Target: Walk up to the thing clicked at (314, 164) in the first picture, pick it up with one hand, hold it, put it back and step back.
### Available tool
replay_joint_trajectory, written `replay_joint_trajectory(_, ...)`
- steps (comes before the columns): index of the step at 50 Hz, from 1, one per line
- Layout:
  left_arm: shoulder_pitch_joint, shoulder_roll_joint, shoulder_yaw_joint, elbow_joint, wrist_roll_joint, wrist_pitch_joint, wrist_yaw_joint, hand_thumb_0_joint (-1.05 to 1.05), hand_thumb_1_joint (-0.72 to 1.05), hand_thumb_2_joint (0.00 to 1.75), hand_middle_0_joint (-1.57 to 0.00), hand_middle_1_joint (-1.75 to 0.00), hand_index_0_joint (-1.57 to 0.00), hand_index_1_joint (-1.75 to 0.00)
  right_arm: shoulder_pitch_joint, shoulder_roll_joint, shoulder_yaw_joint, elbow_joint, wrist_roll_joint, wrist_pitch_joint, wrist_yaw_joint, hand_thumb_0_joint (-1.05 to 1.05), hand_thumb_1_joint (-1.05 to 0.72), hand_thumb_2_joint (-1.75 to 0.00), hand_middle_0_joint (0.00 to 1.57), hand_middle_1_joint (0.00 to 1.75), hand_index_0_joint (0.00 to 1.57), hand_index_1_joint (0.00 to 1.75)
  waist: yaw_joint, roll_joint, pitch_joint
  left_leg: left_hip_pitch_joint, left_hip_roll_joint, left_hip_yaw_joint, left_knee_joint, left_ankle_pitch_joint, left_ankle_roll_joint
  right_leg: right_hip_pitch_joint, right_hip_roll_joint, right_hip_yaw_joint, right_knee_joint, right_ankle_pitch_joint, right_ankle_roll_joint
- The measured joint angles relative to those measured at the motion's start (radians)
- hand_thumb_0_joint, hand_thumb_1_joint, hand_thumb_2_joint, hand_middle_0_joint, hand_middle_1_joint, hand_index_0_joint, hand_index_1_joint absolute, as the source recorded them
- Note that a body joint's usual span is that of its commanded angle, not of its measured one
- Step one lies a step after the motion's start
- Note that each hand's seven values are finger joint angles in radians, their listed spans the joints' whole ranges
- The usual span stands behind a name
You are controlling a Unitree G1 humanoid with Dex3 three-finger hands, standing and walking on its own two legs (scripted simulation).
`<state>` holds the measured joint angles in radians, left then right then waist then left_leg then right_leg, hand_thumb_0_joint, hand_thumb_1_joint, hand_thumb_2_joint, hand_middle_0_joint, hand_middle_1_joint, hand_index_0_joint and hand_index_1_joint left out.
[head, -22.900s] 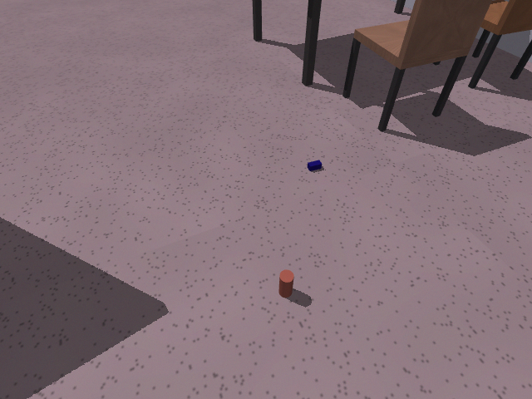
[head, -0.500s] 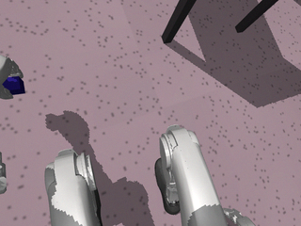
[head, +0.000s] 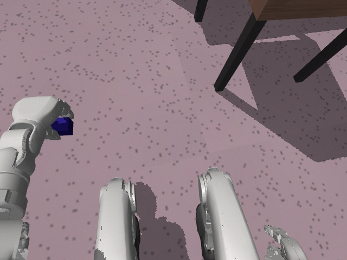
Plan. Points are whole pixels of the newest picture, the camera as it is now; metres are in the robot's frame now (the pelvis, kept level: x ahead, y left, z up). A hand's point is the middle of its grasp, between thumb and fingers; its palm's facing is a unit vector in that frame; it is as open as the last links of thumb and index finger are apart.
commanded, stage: lift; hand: left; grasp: from above
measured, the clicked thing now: (55, 127) +0.45 +0.28 -0.12
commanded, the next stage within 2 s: hold in 0.98 s
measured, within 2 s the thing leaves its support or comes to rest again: neither
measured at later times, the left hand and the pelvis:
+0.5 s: hand (12, 124) +0.36 +0.23 +0.12, palm faces -0.44 -0.10 -0.89, open 6.5 cm; pelvis +0.02 -0.02 +0.18, yaw +3 degrees
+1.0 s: hand out of the picture +0.38 +0.23 +0.21, palm faces -0.43 -0.08 -0.90, open 6.6 cm; pelvis +0.06 -0.01 +0.27, yaw +2 degrees
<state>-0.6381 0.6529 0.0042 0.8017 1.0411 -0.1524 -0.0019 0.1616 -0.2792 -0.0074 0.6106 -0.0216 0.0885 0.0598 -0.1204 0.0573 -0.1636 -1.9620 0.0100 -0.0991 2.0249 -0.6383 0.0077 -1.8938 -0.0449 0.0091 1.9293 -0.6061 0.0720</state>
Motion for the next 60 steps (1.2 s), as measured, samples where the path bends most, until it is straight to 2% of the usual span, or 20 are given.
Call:
replay_joint_trajectory(7, 0.089, -0.039, -0.024, -0.083, -0.028, 0.054, -0.002, 0.01, 0.53, 0.0, -1.04, -0.1, -1.06, -0.05, -0.018, 0.018, -0.004, 0.008, 0.017, 0.002, -0.033, 0.0, -0.9, -0.9, 0.2, 0.3, 0.2, 0.3, 0.019, -0.003, -0.007, 0.192, 0.014, 0.011, -0.162, 0.021, -0.012, 0.175, 0.001, -0.005, -0.149, 0.025, 0.002)
replay_joint_trajectory(11, 0.16, -0.066, -0.043, -0.135, -0.057, 0.083, -0.016, 0.01, 0.53, 0.0, -1.04, -0.1, -1.06, -0.05, -0.014, 0.023, -0.007, 0.015, 0.027, -0.001, -0.052, 0.0, -0.9, -0.9, 0.2, 0.3, 0.2, 0.3, 0.031, 0.0, -0.007, 0.318, 0.024, 0.021, -0.266, 0.038, -0.017, 0.291, 0.004, -0.005, -0.246, 0.045, -0.001)
replay_joint_trajectory(15, 0.229, -0.091, -0.066, -0.176, -0.082, 0.093, -0.026, 0.01, 0.53, 0.0, -1.04, -0.09, -1.07, -0.05, -0.002, 0.027, -0.007, 0.025, 0.037, -0.012, -0.074, 0.0, -0.9, -0.9, 0.2, 0.3, 0.2, 0.3, 0.041, 0.001, 0.0, 0.453, 0.032, 0.033, -0.377, 0.059, -0.022, 0.416, 0.007, -0.003, -0.347, 0.067, -0.009)
replay_joint_trajectory(18, 0.264, -0.109, -0.082, -0.182, -0.088, 0.089, -0.023, 0.01, 0.53, 0.0, -1.04, -0.09, -1.07, -0.05, 0.009, 0.028, -0.006, 0.035, 0.043, -0.027, -0.091, 0.0, -0.9, -0.9, 0.2, 0.3, 0.2, 0.3, 0.045, 0.0, 0.007, 0.552, 0.035, 0.041, -0.459, 0.078, -0.026, 0.509, 0.007, -0.003, -0.422, 0.083, -0.014)
replay_joint_trajectory(24, 0.293, -0.142, -0.098, -0.149, -0.082, 0.079, 0.007, 0.01, 0.53, 0.0, -1.04, -0.1, -1.06, -0.06, 0.027, 0.031, -0.005, 0.058, 0.048, -0.059, -0.116, 0.0, -0.9, -0.9, 0.2, 0.3, 0.2, 0.3, 0.049, -0.005, 0.024, 0.732, 0.039, 0.051, -0.614, 0.118, -0.03, 0.681, 0.007, -0.006, -0.567, 0.119, -0.022)
replay_joint_trajectory(32, 0.299, -0.182, -0.121, -0.069, -0.043, 0.089, 0.058, 0.01, 0.54, 0.0, -1.02, -0.11, -1.05, -0.07, 0.054, 0.028, -0.017, 0.089, 0.055, -0.083, -0.125, 0.01, -0.9, -0.9, 0.2, 0.3, 0.2, 0.3, 0.055, -0.011, 0.034, 0.923, 0.046, 0.064, -0.787, 0.162, -0.035, 0.867, 0.01, -0.007, -0.736, 0.163, -0.027)
replay_joint_trajectory(42, 0.293, -0.222, -0.159, -0.017, -0.038, 0.12, 0.091, 0.01, 0.53, 0.01, -1.01, -0.14, -1.03, -0.1, 0.076, 0.032, -0.026, 0.112, 0.06, -0.093, -0.124, 0.01, -0.9, -0.9, 0.2, 0.3, 0.2, 0.3, 0.064, -0.02, 0.068, 1.123, 0.044, 0.088, -0.975, 0.21, -0.03, 1.061, 0.007, 0.004, -0.921, 0.215, -0.023)
replay_joint_trajectory(49, 0.284, -0.23, -0.173, -0.005, -0.048, 0.143, 0.091, 0.01, 0.53, 0.03, -1.0, -0.16, -1.02, -0.12, 0.078, 0.04, -0.029, 0.121, 0.062, -0.092, -0.12, 0.01, -0.9, -0.9, 0.2, 0.3, 0.2, 0.3, 0.072, -0.022, 0.084, 1.239, 0.043, 0.106, -1.085, 0.236, -0.026, 1.172, 0.005, 0.013, -1.03, 0.244, -0.019)
replay_joint_trajectory(57, 0.308, -0.235, -0.185, -0.025, -0.058, 0.141, 0.04, 0.01, 0.53, 0.05, -0.99, -0.16, -1.01, -0.12, 0.079, 0.044, -0.032, 0.115, 0.062, -0.082, -0.117, 0.01, -0.9, -0.9, 0.2, 0.3, 0.2, 0.3, 0.083, -0.019, 0.084, 1.338, 0.042, 0.12, -1.18, 0.255, -0.023, 1.266, 0.003, 0.021, -1.123, 0.265, -0.017)
replay_joint_trajectory(60, 0.319, -0.236, -0.186, -0.038, -0.048, 0.126, 0.027, 0.01, 0.53, 0.04, -0.99, -0.16, -1.01, -0.12, 0.077, 0.043, -0.033, 0.111, 0.063, -0.077, -0.118, 0.01, -0.9, -0.9, 0.2, 0.3, 0.2, 0.3, 0.087, -0.019, 0.085, 1.368, 0.041, 0.123, -1.205, 0.259, -0.023, 1.293, 0.003, 0.023, -1.147, 0.268, -0.017)
